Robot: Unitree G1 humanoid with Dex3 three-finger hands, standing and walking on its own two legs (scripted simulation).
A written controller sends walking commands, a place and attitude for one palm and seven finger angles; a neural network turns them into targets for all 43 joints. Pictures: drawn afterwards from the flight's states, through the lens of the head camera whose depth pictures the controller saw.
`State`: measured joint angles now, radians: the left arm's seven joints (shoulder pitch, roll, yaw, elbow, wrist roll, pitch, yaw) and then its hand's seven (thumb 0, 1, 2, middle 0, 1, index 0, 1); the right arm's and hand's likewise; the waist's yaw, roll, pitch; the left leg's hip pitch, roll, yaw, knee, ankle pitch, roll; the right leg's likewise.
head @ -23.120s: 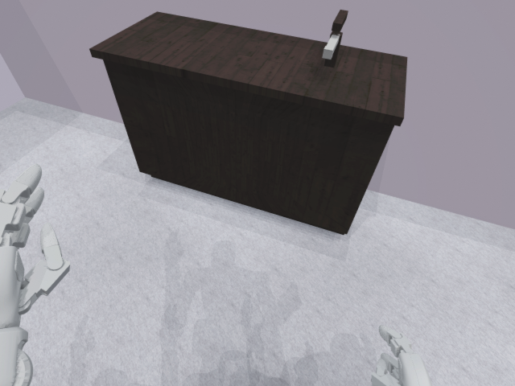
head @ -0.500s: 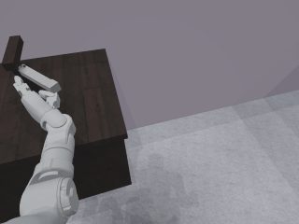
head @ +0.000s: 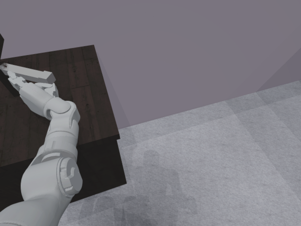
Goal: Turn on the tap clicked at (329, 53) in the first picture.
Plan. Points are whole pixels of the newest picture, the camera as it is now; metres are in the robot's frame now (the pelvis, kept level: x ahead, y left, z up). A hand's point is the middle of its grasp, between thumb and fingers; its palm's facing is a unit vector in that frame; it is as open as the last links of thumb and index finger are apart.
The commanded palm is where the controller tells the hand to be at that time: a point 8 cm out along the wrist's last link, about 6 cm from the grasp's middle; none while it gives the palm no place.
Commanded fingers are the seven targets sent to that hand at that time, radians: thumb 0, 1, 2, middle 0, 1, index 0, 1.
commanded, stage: push the lever round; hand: left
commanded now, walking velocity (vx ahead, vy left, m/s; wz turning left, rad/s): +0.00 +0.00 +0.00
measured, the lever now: (47, 78) +0.50 +0.27 +0.10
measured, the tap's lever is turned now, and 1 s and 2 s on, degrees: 56 81 85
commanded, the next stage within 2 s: lift the hand up off the lever in 0.66 s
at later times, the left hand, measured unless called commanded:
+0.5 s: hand (58, 83) +0.49 +0.24 +0.09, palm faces +0.84 -0.53 -0.09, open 7.9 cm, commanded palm +0.44 +0.25 +0.10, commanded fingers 0.00 0.90 0.90 -0.15 -0.15 -0.15 -0.15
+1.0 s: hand (62, 77) +0.51 +0.24 +0.10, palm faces +0.84 -0.53 -0.10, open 8.2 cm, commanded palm +0.46 +0.25 +0.11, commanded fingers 0.00 0.90 0.90 -0.15 -0.15 -0.15 -0.15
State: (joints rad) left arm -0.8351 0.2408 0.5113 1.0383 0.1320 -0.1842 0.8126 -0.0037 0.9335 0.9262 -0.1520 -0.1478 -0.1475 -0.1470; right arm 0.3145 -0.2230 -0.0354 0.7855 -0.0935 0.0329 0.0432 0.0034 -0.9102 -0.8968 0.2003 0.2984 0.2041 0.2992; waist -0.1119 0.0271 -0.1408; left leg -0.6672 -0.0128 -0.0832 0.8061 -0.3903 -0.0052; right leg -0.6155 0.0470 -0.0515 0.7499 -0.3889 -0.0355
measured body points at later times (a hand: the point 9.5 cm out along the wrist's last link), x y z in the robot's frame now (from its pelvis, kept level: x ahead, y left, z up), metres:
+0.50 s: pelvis +0.00 +0.00 +0.00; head +0.07 +0.01 +0.44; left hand +0.44 +0.27 +0.10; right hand +0.01 -0.26 -0.13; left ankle +0.00 +0.12 -0.71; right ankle -0.02 -0.10 -0.71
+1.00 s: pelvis +0.00 -0.01 +0.00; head +0.08 +0.00 +0.44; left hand +0.46 +0.26 +0.10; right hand -0.02 -0.27 -0.13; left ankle +0.00 +0.12 -0.71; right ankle -0.02 -0.10 -0.71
